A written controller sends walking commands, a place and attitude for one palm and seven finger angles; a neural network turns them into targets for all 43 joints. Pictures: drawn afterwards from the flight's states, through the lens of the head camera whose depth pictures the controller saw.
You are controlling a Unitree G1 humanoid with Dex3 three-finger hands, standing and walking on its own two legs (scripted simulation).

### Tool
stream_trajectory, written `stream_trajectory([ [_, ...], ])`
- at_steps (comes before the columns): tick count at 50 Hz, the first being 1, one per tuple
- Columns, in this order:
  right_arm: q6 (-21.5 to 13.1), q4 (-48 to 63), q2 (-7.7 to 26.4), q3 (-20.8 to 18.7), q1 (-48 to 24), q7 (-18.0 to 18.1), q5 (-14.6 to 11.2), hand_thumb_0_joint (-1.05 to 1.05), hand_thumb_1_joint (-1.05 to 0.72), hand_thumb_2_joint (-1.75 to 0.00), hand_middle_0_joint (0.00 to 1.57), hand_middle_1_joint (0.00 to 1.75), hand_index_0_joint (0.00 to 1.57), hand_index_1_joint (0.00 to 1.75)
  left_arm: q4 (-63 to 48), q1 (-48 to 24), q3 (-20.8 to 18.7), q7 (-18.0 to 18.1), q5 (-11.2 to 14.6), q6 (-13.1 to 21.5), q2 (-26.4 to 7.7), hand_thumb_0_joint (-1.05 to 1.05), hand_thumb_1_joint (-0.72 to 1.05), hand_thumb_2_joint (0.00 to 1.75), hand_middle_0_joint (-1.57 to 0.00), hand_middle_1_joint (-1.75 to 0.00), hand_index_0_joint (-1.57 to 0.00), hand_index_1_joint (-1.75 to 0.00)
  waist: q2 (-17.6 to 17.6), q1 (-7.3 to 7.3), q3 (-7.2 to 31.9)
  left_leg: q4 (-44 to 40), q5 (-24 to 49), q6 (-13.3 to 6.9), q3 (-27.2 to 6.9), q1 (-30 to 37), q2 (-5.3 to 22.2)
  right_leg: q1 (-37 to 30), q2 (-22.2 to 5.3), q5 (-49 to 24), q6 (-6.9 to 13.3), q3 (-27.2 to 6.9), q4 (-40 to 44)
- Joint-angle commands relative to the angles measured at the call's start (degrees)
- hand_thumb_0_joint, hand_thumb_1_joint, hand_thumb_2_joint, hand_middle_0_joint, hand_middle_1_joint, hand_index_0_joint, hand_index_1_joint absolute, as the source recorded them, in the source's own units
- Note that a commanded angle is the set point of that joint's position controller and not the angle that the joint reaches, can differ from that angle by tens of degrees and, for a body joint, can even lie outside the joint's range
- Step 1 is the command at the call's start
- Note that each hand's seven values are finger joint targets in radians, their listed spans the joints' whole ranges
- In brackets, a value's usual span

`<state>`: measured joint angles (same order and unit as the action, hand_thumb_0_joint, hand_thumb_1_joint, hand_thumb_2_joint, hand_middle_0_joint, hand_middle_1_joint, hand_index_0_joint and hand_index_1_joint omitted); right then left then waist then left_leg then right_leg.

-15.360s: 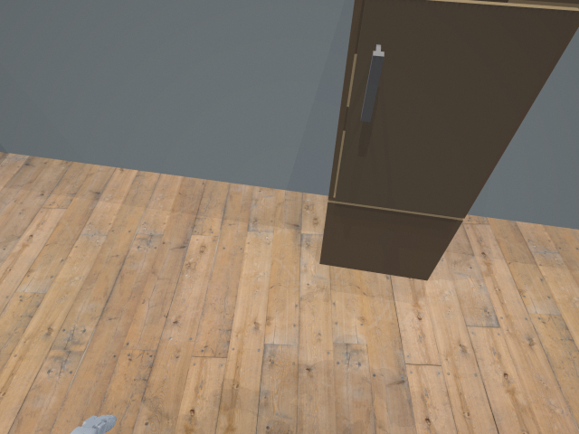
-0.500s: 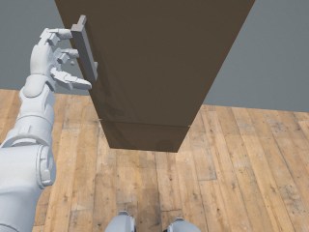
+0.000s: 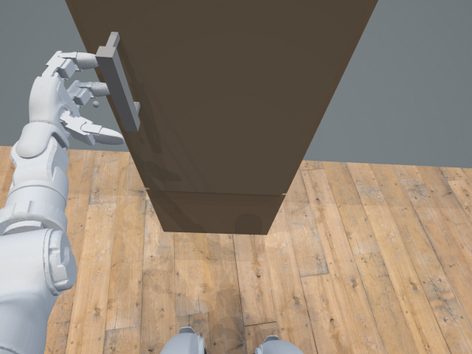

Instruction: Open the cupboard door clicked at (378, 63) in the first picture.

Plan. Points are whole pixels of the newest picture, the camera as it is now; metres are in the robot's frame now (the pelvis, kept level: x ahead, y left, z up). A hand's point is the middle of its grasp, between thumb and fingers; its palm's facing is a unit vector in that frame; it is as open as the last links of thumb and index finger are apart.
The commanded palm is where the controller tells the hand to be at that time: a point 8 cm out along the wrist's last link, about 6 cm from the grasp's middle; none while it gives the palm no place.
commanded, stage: move the hooked fingers beside the handle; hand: left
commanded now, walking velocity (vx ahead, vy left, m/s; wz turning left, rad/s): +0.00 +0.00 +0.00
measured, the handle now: (124, 85) +0.53 +0.18 +0.11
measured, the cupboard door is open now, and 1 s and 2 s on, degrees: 0 0 0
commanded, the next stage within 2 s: slide the fingers in behind the handle in 1.78 s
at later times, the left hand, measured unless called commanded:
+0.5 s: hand (91, 104) +0.48 +0.22 +0.11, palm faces -0.03 -1.00 +0.00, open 14.0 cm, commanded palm +0.46 +0.28 +0.11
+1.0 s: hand (74, 103) +0.49 +0.25 +0.11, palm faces -0.02 -1.00 +0.02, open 14.0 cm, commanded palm +0.47 +0.30 +0.11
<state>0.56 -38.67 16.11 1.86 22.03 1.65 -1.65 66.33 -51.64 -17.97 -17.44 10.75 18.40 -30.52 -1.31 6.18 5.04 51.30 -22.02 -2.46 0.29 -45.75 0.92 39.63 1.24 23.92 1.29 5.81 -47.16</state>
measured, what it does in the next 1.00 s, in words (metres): stands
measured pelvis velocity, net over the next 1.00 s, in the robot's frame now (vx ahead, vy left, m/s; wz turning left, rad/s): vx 0.01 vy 0.01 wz -0.04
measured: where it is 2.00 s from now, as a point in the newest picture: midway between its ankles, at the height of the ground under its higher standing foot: outside the picture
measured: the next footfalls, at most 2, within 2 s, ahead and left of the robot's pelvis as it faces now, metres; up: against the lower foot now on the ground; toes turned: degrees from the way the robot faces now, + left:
none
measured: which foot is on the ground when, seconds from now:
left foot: down 0.00-1.00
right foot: down 0.00-1.00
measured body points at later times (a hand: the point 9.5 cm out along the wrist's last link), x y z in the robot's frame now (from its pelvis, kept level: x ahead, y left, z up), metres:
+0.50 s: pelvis +0.01 +0.00 +0.00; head +0.10 +0.02 +0.45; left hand +0.48 +0.28 +0.12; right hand +0.03 -0.27 -0.10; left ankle +0.02 +0.09 -0.69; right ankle -0.02 -0.11 -0.69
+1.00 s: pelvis +0.01 +0.01 +0.00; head +0.11 +0.03 +0.44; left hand +0.48 +0.31 +0.11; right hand +0.02 -0.27 -0.10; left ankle +0.02 +0.09 -0.69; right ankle -0.02 -0.11 -0.69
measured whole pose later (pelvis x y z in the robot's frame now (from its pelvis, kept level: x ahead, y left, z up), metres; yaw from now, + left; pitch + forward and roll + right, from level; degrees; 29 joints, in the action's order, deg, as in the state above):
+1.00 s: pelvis +0.01 +0.01 +0.00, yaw -2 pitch +17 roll -3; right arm 4.2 -35.2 17.0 2.9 21.8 3.6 -2.4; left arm 68.5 -48.6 -26.4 -26.2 9.6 17.5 -38.1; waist -0.7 8.2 4.9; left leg 50.5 -22.5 -3.0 2.3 -44.6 2.0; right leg 39.1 2.2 23.1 0.7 3.6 -45.6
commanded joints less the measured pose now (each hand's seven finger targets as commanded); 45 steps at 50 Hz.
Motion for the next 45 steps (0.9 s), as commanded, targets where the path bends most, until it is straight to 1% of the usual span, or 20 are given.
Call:
stream_trajectory([
  [1,-0.56,3.69,10.62,-3.56,7.54,0.90,-0.03,0.00,-0.90,-0.90,0.20,0.30,0.20,0.30,-12.18,-27.12,0.99,-2.17,-0.70,3.03,-8.56,0.00,-0.50,0.30,-0.30,-1.20,-0.30,-1.20,-5.35,4.00,22.54,-5.48,17.86,0.55,-5.66,27.61,0.68,2.83,2.29,-13.83,0.14,-2.95,6.09],
  [4,-0.24,3.72,10.52,-3.46,7.50,1.01,-0.01,0.00,-0.90,-0.90,0.20,0.30,0.20,0.30,-12.70,-27.24,0.49,-2.41,-0.74,3.24,-9.31,0.00,-0.50,0.30,-0.30,-1.20,-0.30,-1.20,-7.28,3.62,23.20,-5.19,20.38,0.68,-5.66,28.53,0.62,2.58,2.24,-15.46,0.23,-3.05,5.72],
  [7,0.06,4.06,10.42,-3.36,7.36,1.19,-0.09,0.00,-0.90,-0.90,0.20,0.30,0.20,0.30,-12.52,-26.62,0.25,-2.71,-0.22,3.14,-9.37,0.00,-0.50,0.30,-0.30,-1.20,-0.30,-1.20,-6.06,3.84,21.82,-5.24,20.41,0.41,-5.35,27.67,0.53,1.94,2.25,-15.93,0.20,-3.01,6.02],
  [9,0.37,4.41,10.59,-3.45,7.33,1.26,-0.20,0.00,-0.90,-0.90,0.20,0.30,0.20,0.30,-12.43,-24.15,-1.89,-3.09,-0.48,3.14,-12.07,0.00,-0.50,0.30,-0.30,-1.20,-0.30,-1.20,-6.45,2.66,24.04,-5.14,21.76,0.55,-4.96,27.99,0.52,0.29,2.21,-17.41,0.18,-3.33,5.82],
  [11,0.59,4.88,10.32,-3.41,6.87,1.31,-0.31,0.00,-0.90,-0.90,0.20,0.30,0.20,0.30,-13.15,-24.14,-0.94,-3.55,-0.30,3.09,-10.93,0.00,-0.50,0.30,-0.30,-1.20,-0.30,-1.20,-6.62,2.95,23.34,-5.33,21.56,0.53,-4.59,27.85,0.59,0.23,2.23,-17.52,-0.01,-3.25,6.00],
  [14,0.99,4.85,10.69,-3.30,6.89,1.47,-0.30,0.00,-0.90,-0.90,0.20,0.30,0.20,0.30,-12.61,-24.06,-3.31,-3.80,-0.08,3.20,-14.21,0.00,-0.50,0.30,-0.30,-1.20,-0.30,-1.20,-5.45,2.84,23.14,-5.32,21.02,0.33,-4.41,26.48,0.48,-1.17,2.22,-18.14,-0.06,-3.51,6.06],
  [15,1.14,5.20,10.76,-3.25,6.79,1.59,-0.41,0.00,-0.90,-0.90,0.20,0.30,0.20,0.30,-12.23,-22.43,-4.49,-3.95,-0.16,3.17,-15.81,0.00,-0.50,0.30,-0.30,-1.20,-0.30,-1.20,-5.54,2.04,22.92,-5.51,20.87,0.33,-4.19,25.68,0.45,-2.15,2.19,-18.37,0.00,-3.70,6.08],
  [17,1.23,5.68,10.60,-3.12,6.56,1.68,-0.36,0.00,-0.90,-0.90,0.20,0.30,0.20,0.30,-12.84,-22.54,-4.74,-4.38,0.38,3.27,-15.89,0.00,-0.50,0.30,-0.30,-1.20,-0.30,-1.20,-5.58,2.27,22.76,-5.35,21.25,0.11,-3.80,25.18,0.28,-3.05,2.20,-19.22,0.01,-3.76,6.06],
  [18,1.43,5.76,10.88,-3.21,6.83,1.76,-0.44,0.00,-0.90,-0.90,0.20,0.30,0.20,0.30,-12.71,-21.54,-7.07,-4.51,0.22,3.41,-18.79,0.00,-0.50,0.30,-0.30,-1.20,-0.30,-1.20,-4.95,1.55,24.17,-5.37,21.89,0.16,-3.65,25.17,0.37,-4.18,2.20,-20.16,-0.15,-4.01,5.98],
  [20,1.62,6.39,10.52,-3.01,6.27,1.81,-0.56,0.00,-0.90,-0.90,0.20,0.30,0.20,0.30,-13.28,-20.75,-5.87,-5.33,0.37,3.34,-17.70,0.00,-0.50,0.30,-0.30,-1.20,-0.30,-1.20,-6.05,1.57,23.68,-5.54,22.11,0.14,-3.20,24.90,0.33,-4.72,2.15,-20.93,-0.22,-4.11,6.08],
  [23,1.90,6.78,10.73,-3.20,6.34,1.89,-0.52,0.00,-0.90,-0.90,0.20,0.30,0.20,0.30,-14.54,-19.75,-8.35,-5.67,0.93,4.02,-20.15,0.00,-0.50,0.30,-0.30,-1.20,-0.30,-1.20,-6.82,0.75,24.95,-5.55,23.70,0.34,-3.29,26.32,0.52,-5.05,2.31,-21.43,-0.10,-3.98,5.93],
  [25,2.16,7.27,10.85,-3.13,6.26,1.98,-0.68,0.00,-0.90,-0.90,0.20,0.30,0.20,0.30,-12.76,-17.69,-9.60,-5.92,1.17,3.54,-21.57,0.00,-0.50,0.30,-0.30,-1.20,-0.30,-1.20,-4.05,0.69,23.42,-5.84,22.00,0.01,-2.71,23.73,0.41,-6.59,2.30,-21.59,-0.37,-4.32,6.39],
  [28,2.43,7.61,10.82,-2.99,5.96,2.22,-0.88,0.00,-0.90,-0.90,0.20,0.30,0.20,0.30,-12.86,-18.54,-9.80,-6.34,0.57,3.61,-23.02,0.00,-0.50,0.30,-0.30,-1.20,-0.30,-1.20,-6.06,0.83,22.57,-5.94,21.17,-0.04,-2.30,22.85,0.25,-6.70,2.19,-21.55,-0.35,-4.62,6.38],
  [31,2.51,7.47,11.10,-3.02,6.10,2.44,-0.93,0.00,-0.90,-0.90,0.20,0.30,0.20,0.30,-11.93,-18.93,-9.32,-7.03,0.67,3.48,-23.13,0.00,-0.50,0.30,-0.30,-1.20,-0.30,-1.20,-4.90,1.62,21.22,-6.07,19.32,-0.14,-2.45,22.16,0.41,-5.79,2.25,-19.89,-0.48,-4.74,6.93],
  [33,2.48,7.19,11.35,-3.12,6.49,2.68,-0.78,0.00,-0.90,-0.90,0.20,0.30,0.20,0.30,-13.30,-20.97,-9.98,-7.53,0.79,4.19,-24.26,0.00,-0.50,0.30,-0.30,-1.20,-0.30,-1.20,-6.38,1.66,23.70,-5.84,21.04,0.12,-3.03,24.30,0.59,-5.24,2.30,-20.25,-0.31,-4.46,6.33],
  [35,2.35,7.15,11.05,-3.08,6.42,2.55,-0.74,0.00,-0.90,-0.90,0.20,0.30,0.20,0.30,-12.65,-19.68,-8.14,-8.25,1.18,4.03,-21.52,0.00,-0.50,0.30,-0.30,-1.20,-0.30,-1.20,-7.83,1.81,23.40,-5.78,22.20,0.36,-3.20,26.14,0.73,-3.52,2.42,-19.85,-0.22,-4.15,6.52],
  [39,2.54,6.64,11.48,-3.05,6.56,2.84,-0.83,0.00,-0.90,-0.90,0.20,0.30,0.20,0.30,-10.52,-20.55,-7.79,-9.11,1.16,3.08,-22.32,0.00,-0.50,0.30,-0.30,-1.20,-0.30,-1.20,-6.70,2.38,21.31,-5.87,20.03,0.20,-3.45,24.33,0.79,-2.16,2.34,-18.02,-0.29,-4.09,6.69],
  [42,2.41,6.99,11.41,-3.20,7.04,2.66,-0.48,0.00,-0.90,-0.90,0.20,0.30,0.20,0.30,-12.84,-20.19,-7.82,-8.80,1.51,3.38,-21.41,0.00,-0.50,0.30,-0.30,-1.20,-0.30,-1.20,-8.55,1.74,23.97,-5.64,23.76,0.51,-4.12,27.73,0.89,-1.42,2.51,-18.54,0.15,-3.49,6.08],
  [43,2.51,6.81,11.71,-3.26,7.20,2.66,-0.51,0.00,-0.90,-0.90,0.20,0.30,0.20,0.30,-11.93,-19.88,-9.61,-8.75,1.26,3.29,-23.74,0.00,-0.50,0.30,-0.30,-1.20,-0.30,-1.20,-7.59,1.47,24.65,-5.44,23.22,0.56,-4.04,27.15,0.99,-1.79,2.49,-18.64,-0.08,-3.78,6.12],
  [45,2.62,6.79,11.74,-3.03,7.04,2.80,-0.63,0.00,-0.90,-0.90,0.20,0.30,0.20,0.30,-9.69,-20.79,-9.08,-8.71,1.05,2.68,-23.79,0.00,-0.50,0.30,-0.30,-1.20,-0.30,-1.20,-5.55,2.23,21.64,-5.71,20.17,0.25,-3.73,24.06,0.87,-1.84,2.39,-17.42,-0.37,-3.90,6.53],
])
